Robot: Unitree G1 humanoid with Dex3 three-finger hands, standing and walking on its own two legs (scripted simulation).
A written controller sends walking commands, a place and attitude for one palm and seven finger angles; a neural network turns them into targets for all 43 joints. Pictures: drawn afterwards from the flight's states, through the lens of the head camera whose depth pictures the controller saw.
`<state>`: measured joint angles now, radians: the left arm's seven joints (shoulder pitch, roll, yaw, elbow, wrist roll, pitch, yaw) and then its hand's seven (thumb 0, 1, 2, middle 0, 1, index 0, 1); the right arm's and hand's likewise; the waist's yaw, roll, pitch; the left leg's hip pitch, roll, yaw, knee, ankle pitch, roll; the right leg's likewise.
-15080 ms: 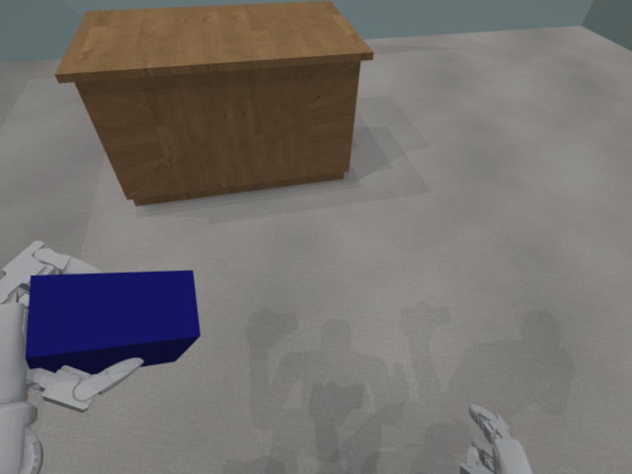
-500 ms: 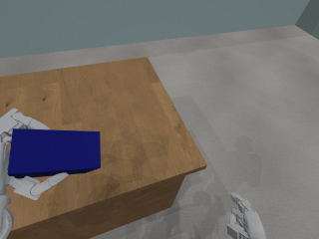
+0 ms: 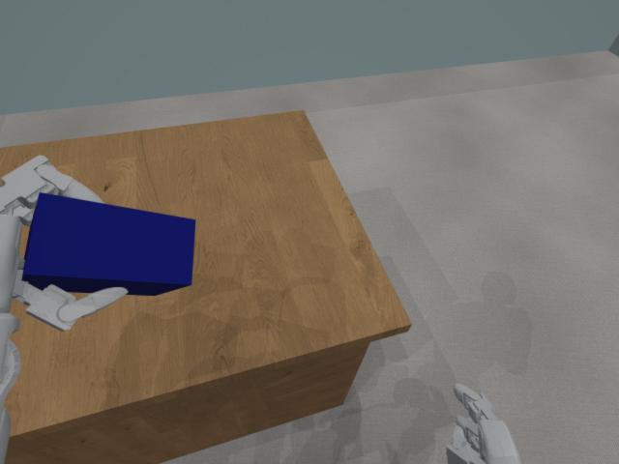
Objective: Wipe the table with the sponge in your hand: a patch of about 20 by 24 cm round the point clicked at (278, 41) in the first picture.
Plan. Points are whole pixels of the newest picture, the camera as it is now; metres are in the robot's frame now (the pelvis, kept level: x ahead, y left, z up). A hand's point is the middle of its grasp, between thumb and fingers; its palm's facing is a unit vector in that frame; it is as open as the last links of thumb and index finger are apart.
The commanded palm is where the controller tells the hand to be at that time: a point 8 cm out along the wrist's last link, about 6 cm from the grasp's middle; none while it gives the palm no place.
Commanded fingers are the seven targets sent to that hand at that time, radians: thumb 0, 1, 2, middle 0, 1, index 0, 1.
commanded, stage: turn the palm down, sponge in hand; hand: left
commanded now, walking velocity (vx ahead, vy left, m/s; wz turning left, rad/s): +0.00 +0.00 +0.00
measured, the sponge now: (132, 256) +0.27 +0.22 +0.15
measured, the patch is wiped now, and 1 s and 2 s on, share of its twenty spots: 0.00 0.00 0.00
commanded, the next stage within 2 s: none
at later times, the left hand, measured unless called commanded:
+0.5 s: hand (98, 312) +0.22 +0.24 +0.13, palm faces +0.29 -0.61 -0.73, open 10.6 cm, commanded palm +0.17 +0.26 +0.17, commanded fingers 0.00 0.10 1.30 -1.20 -1.60 -1.20 -1.60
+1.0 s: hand (118, 317) +0.22 +0.23 +0.11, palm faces +0.17 -0.39 -0.91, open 10.6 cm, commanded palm +0.19 +0.25 +0.16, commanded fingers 0.00 0.10 1.30 -1.20 -1.60 -1.20 -1.60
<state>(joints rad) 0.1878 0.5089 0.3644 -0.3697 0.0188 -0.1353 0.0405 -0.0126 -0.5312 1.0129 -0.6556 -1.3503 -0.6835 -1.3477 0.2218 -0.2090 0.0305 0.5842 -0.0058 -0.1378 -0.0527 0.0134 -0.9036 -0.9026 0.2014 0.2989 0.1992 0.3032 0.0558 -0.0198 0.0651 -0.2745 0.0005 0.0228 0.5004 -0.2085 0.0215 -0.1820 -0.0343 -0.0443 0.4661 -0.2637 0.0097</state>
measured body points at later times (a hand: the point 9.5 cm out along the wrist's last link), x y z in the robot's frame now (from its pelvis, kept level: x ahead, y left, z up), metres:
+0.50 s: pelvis -0.01 -0.05 -0.01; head +0.00 -0.08 +0.44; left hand +0.20 +0.27 +0.17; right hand +0.19 -0.28 -0.10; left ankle +0.04 +0.10 -0.74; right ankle -0.01 -0.14 -0.74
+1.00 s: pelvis +0.01 -0.05 -0.02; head +0.02 -0.08 +0.43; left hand +0.21 +0.25 +0.16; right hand +0.21 -0.29 -0.11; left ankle +0.04 +0.10 -0.74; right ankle -0.01 -0.14 -0.74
